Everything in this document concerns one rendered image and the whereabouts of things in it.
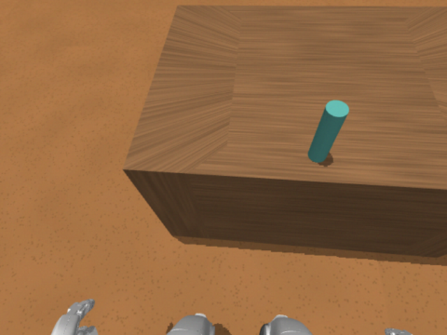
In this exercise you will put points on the can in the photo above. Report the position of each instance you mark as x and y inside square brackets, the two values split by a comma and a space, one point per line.
[329, 126]

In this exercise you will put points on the left robot hand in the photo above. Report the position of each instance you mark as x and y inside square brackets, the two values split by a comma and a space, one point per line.
[68, 324]

